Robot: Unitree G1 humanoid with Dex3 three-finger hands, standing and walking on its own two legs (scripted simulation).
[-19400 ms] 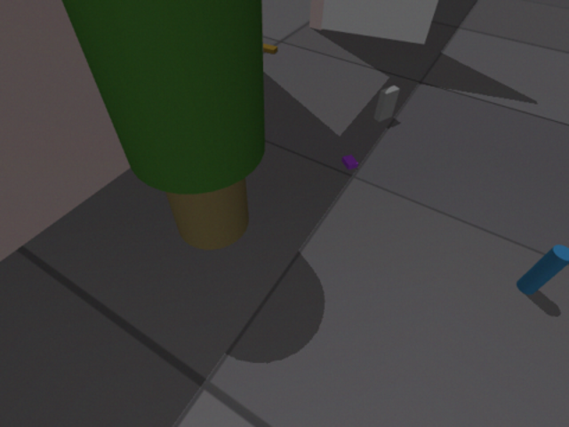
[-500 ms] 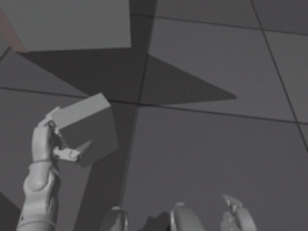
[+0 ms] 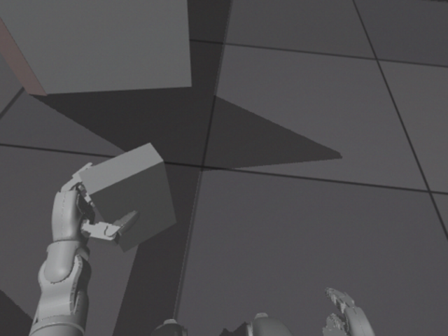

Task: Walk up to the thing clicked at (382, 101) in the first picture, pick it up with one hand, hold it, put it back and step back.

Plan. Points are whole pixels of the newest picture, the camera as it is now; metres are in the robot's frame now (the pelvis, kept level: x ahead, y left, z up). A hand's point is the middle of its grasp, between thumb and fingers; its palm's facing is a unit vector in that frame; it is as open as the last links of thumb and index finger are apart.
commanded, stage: lift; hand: left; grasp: from the side
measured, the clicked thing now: (135, 202) +0.35 +0.14 +0.03
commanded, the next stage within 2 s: hold in 0.08 s
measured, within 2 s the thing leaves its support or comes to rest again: neither
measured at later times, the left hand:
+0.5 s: hand (109, 200) +0.33 +0.18 +0.07, palm faces +0.08 -1.00 +0.02, open 9.3 cm
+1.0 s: hand (106, 203) +0.32 +0.18 +0.08, palm faces +0.09 -1.00 +0.02, open 9.3 cm
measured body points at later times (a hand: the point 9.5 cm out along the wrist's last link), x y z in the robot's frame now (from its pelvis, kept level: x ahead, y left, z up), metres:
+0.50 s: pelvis +0.01 +0.00 +0.01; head +0.05 +0.01 +0.46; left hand +0.32 +0.23 +0.07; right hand +0.14 -0.25 -0.09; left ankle +0.01 +0.12 -0.68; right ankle +0.02 -0.13 -0.68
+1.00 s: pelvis +0.00 +0.00 +0.02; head +0.04 +0.00 +0.47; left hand +0.31 +0.23 +0.08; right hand +0.14 -0.24 -0.09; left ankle +0.01 +0.12 -0.68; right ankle +0.02 -0.13 -0.68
